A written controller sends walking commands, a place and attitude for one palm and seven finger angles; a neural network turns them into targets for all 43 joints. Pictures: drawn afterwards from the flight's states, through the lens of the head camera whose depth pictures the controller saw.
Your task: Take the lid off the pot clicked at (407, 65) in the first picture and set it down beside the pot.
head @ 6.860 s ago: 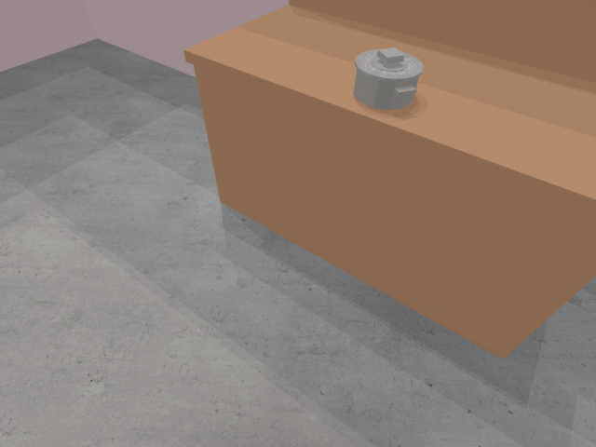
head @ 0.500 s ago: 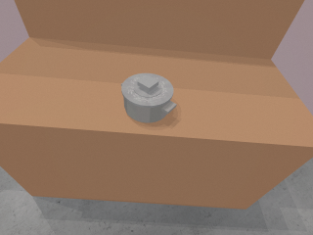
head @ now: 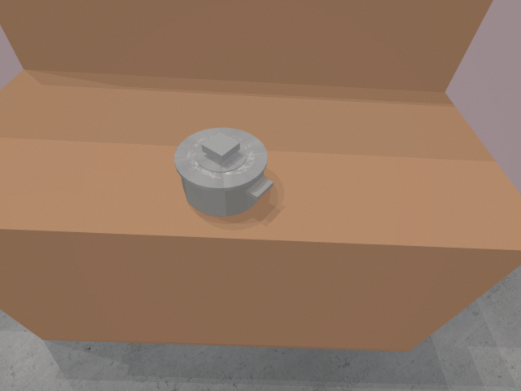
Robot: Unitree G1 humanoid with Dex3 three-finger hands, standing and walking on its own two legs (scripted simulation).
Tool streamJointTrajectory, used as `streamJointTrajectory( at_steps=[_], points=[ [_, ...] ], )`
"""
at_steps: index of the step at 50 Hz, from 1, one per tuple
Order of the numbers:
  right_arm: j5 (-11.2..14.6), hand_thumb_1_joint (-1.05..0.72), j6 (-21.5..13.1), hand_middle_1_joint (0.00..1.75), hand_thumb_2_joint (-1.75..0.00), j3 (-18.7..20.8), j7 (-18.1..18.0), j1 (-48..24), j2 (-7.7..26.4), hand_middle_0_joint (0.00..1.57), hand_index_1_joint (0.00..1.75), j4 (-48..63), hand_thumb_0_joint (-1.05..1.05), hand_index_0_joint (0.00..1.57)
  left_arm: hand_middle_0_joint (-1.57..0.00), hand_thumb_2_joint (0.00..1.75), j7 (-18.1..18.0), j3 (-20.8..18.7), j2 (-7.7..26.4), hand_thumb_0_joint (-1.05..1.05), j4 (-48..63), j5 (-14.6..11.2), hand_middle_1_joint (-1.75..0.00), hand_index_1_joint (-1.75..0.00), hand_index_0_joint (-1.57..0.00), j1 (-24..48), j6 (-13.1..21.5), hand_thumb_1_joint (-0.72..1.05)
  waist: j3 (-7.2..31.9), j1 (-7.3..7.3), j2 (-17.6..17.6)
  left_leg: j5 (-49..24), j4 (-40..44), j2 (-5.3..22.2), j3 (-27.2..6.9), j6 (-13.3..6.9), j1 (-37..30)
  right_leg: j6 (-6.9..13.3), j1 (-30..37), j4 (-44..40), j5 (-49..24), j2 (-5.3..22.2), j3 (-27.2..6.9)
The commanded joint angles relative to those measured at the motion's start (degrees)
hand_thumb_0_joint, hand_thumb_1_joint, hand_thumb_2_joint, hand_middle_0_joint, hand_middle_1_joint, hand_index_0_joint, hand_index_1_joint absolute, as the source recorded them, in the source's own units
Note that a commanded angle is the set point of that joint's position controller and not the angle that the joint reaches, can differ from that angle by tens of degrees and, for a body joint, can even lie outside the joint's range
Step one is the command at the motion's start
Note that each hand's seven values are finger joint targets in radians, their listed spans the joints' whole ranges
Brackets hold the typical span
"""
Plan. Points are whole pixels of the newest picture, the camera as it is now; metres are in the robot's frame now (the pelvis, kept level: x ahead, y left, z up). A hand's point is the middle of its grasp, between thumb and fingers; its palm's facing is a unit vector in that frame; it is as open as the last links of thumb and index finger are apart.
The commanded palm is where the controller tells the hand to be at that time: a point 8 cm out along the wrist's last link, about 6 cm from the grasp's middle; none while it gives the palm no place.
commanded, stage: shuffle to correct the standing spot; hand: left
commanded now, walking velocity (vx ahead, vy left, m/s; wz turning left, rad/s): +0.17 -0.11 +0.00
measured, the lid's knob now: (221, 146) +0.53 +0.12 +0.08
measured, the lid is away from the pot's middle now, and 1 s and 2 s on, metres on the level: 0.00 0.00 0.00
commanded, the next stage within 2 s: come to a stop and stand still in 0.10 s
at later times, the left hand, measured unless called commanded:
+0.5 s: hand out of the picture +0.12 +0.18 -0.18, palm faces +0.06 -0.98 -0.18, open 7.3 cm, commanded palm none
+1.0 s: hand out of the picture +0.15 +0.12 -0.16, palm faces +0.04 -0.98 -0.21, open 7.2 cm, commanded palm none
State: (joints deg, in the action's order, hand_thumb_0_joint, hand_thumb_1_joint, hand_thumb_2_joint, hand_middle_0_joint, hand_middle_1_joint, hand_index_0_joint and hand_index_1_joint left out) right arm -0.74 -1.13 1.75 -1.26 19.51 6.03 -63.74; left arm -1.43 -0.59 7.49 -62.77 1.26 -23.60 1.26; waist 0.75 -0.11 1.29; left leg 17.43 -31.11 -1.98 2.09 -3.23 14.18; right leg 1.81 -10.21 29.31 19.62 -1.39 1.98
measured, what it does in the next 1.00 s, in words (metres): walks ahead: left foot, then right foot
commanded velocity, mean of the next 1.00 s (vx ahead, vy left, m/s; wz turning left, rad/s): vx -0.03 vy -0.03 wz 0.00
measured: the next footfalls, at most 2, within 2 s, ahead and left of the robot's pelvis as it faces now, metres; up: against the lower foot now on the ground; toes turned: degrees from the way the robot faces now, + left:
left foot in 0.22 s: +0.11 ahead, +0.07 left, +0.00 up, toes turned +3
right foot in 0.68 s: +0.14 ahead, -0.16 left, +0.00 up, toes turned -1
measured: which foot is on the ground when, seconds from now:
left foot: down 0.00-0.02, up 0.04-0.20, down 0.22-1.00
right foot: down 0.00-0.24, up 0.26-0.66, down 0.68-1.00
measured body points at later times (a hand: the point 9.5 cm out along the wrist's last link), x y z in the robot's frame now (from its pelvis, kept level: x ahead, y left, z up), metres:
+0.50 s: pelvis +0.09 +0.00 +0.01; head +0.12 +0.04 +0.46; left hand +0.12 +0.24 -0.16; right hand +0.11 -0.23 -0.13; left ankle +0.07 +0.07 -0.73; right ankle +0.09 -0.17 -0.68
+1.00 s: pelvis +0.10 -0.06 +0.01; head +0.10 -0.06 +0.46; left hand +0.15 +0.17 -0.15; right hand +0.10 -0.28 -0.15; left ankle +0.07 +0.07 -0.73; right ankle +0.10 -0.16 -0.73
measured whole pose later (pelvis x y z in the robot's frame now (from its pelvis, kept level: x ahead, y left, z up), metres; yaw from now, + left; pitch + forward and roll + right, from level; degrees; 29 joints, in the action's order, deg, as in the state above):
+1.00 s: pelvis +0.10 -0.06 +0.01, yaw +1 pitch -2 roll +0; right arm -0.7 0.0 0.7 -1.4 15.5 7.6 -64.5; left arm -2.8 -0.3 10.1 -59.8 0.4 -12.5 0.8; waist -1.7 0.7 1.1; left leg 15.5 -24.7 2.0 2.2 1.4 7.3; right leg 1.8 -9.6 25.8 14.5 -0.8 2.5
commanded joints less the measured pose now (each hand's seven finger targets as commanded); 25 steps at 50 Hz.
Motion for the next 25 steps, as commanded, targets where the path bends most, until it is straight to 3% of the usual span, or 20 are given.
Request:
streamJointTrajectory(
  at_steps=[1,3,5,7,8,9,10,11,12,13,15,16,17,18,21,25],
  points=[
    [0.1,-0.9,-1.6,0.3,-0.9,0.8,-0.2,-2.6,3.5,0.2,0.3,4.1,0.0,0.2,-0.2,0.9,-0.5,-1.9,6.4,0.0,0.0,-0.3,-0.3,-0.3,-0.2,-8.8,1.3,0.9,-6.8,-1.8,9.4,4.2,-10.0,1.5,2.1,0.6,14.1,9.6,6.0,-11.8,-11.2,15.1,-18.7],
    [0.1,-0.9,-1.6,0.3,-0.9,1.2,-0.1,-5.9,3.8,0.2,0.3,5.5,0.0,0.2,-0.2,0.9,-0.8,-2.4,6.4,0.0,0.1,0.2,-0.3,-0.3,-0.2,-10.0,1.5,0.9,-7.6,-2.94,6.7,11.0,-16.8,2.2,1.5,0.8,20.8,13.2,10.5,-11.3,-21.6,17.1,-20.6],
    [0.2,-0.9,-1.7,0.3,-0.9,1.1,0.0,-8.0,3.2,0.2,0.3,6.2,0.0,0.2,-0.2,0.9,-1.1,-2.4,6.1,0.0,-0.2,0.6,-0.3,-0.3,-0.2,-10.2,1.7,0.9,-7.8,-3.01,4.1,13.1,-16.8,2.7,1.5,0.8,22.1,14.0,12.3,-8.9,-32.0,16.8,-18.3],
    [0.3,-0.9,-1.6,0.3,-0.9,1.0,0.1,-7.1,2.0,0.2,0.3,6.0,0.0,0.2,-0.2,0.9,-1.1,-2.3,6.2,0.0,0.2,0.5,-0.3,-0.3,-0.2,-8.4,1.6,0.9,-6.8,-2.05,3.6,9.0,-12.1,2.1,3.0,0.8,16.1,11.9,9.4,-7.9,-34.0,14.4,-14.3],
    [0.3,-0.9,-1.7,0.3,-0.9,0.8,0.0,-5.7,1.6,0.2,0.3,5.6,0.0,0.2,-0.2,0.9,-1.1,-2.2,6.1,0.0,0.3,0.3,-0.3,-0.3,-0.2,-6.5,1.6,0.9,-6.9,-0.26,3.3,5.4,-6.7,1.8,3.7,0.8,9.8,10.2,4.9,-6.1,-34.9,13.0,-11.5],
    [0.2,-0.9,-1.9,0.3,-0.9,0.7,-0.2,-0.8,1.5,0.2,0.3,3.9,0.0,0.2,-0.2,0.9,-0.9,-2.0,6.3,0.0,0.7,0.0,-0.3,-0.3,-0.2,-3.8,1.5,0.9,-5.5,2.57,3.2,-1.2,1.2,0.7,4.6,0.7,-0.1,7.7,0.2,-1.1,-36.4,10.1,-7.9],
    [0.1,-0.9,-2.4,0.3,-0.9,1.1,-0.6,5.4,3.4,0.2,0.3,1.8,0.0,0.2,-0.2,0.9,-0.5,-1.9,5.4,0.0,1.1,-0.3,-0.3,-0.3,-0.2,-2.5,1.5,0.9,-3.1,4.89,1.1,-9.2,5.4,3.7,-1.0,-0.9,-10.9,5.1,-5.5,9.4,-34.9,6.7,-5.2],
    [-0.6,-0.9,-2.8,0.3,-0.9,2.2,-1.2,10.8,9.1,0.2,0.3,0.7,0.0,0.2,-0.2,0.9,-0.2,-1.6,3.2,0.0,2.3,-0.8,-0.3,-0.3,-0.2,-2.9,1.7,0.9,0.9,5.99,-12.2,-25.4,8.7,18.4,-19.9,-6.6,-19.2,1.3,-15.6,23.5,-13.4,0.7,0.2],
    [-0.3,-0.9,-2.1,0.3,-0.9,2.3,-1.5,12.7,11.4,0.2,0.3,1.1,0.0,0.2,-0.2,0.9,-0.5,-1.4,3.8,0.0,4.1,-1.2,-0.3,-0.3,-0.2,-0.7,1.7,0.9,2.1,5.96,-14.3,-41.2,11.5,26.0,-27.2,-12.3,-20.4,0.6,-19.2,32.5,12.6,-0.9,-1.6],
    [-0.4,-0.9,-1.4,0.3,-0.9,1.6,-1.4,9.6,10.1,0.2,0.3,1.6,0.0,0.2,-0.2,0.9,-1.1,-1.9,4.8,0.0,4.3,-0.6,-0.3,-0.3,-0.2,1.6,1.1,0.9,-2.1,4.92,-10.3,-43.8,11.5,25.2,-22.5,-12.8,-12.2,1.0,-17.9,35.5,14.0,1.2,-5.2],
    [-0.1,-0.9,-1.7,0.3,-0.9,-0.2,-2.0,1.3,5.8,0.2,0.3,3.3,0.0,0.2,-0.2,0.9,-1.1,-1.7,2.7,0.0,3.6,-0.4,-0.3,-0.3,-0.2,2.6,-0.4,0.9,-8.6,0.42,-8.5,-43.3,13.4,21.3,-16.5,-10.2,0.6,-0.6,-14.1,31.9,11.1,3.8,-6.3],
    [0.0,-0.9,-1.8,0.3,-0.9,-0.7,-1.9,-1.3,5.6,0.2,0.3,4.2,0.0,0.2,-0.2,0.9,-1.0,-1.5,2.1,0.0,3.2,-0.5,-0.3,-0.3,-0.2,1.3,-0.9,0.9,-8.5,-0.8,-8.6,-42.7,14.0,19.1,-12.5,-8.7,2.3,-1.2,-11.5,29.7,9.1,4.1,-5.4],
    [0.0,-0.9,-2.0,0.3,-0.9,-0.6,-1.9,-2.3,5.5,0.2,0.3,4.8,0.0,0.2,-0.2,0.9,-0.8,-1.3,1.5,0.0,3.0,-0.5,-0.3,-0.3,-0.2,0.8,-1.3,0.9,-8.0,-1.32,-5.3,-43.1,14.3,17.6,-10.6,-7.8,2.5,-1.6,-9.9,27.5,7.4,3.9,-4.4],
    [0.0,-0.9,-1.9,0.3,-0.9,-0.3,-1.9,-2.8,6.5,0.2,0.3,4.8,0.0,0.2,-0.2,0.9,-0.8,-1.3,1.3,0.0,3.0,-0.5,-0.3,-0.3,-0.2,0.5,-1.8,0.9,-5.9,-1.68,-5.9,-43.8,14.1,16.7,-8.5,-7.0,0.5,-2.2,-9.4,25.3,5.5,3.9,-3.6],
    [0.1,-0.9,-0.8,0.3,-0.9,0.3,-1.8,-1.9,7.9,0.2,0.3,4.6,0.0,0.2,-0.2,0.9,-1.0,-1.6,2.4,0.0,3.9,-0.3,-0.3,-0.3,-0.2,3.2,-2.9,0.9,-2.8,-0.54,-7.5,-46.3,12.6,15.2,-5.8,-5.5,-5.4,-3.2,-10.6,21.3,1.7,3.3,-1.4],
    [-0.2,-0.9,0.2,0.3,-0.9,1.1,-1.6,-1.5,9.0,0.2,0.3,5.0,0.0,0.2,-0.2,0.9,-0.9,-2.1,4.6,0.0,6.3,-0.3,-0.3,-0.3,-0.2,8.4,-3.3,0.9,-2.9,0.67,-9.7,-46.4,11.5,15.3,-6.6,-5.4,-7.5,-3.4,-11.2,17.1,2.2,3.1,-0.6]
  ],
)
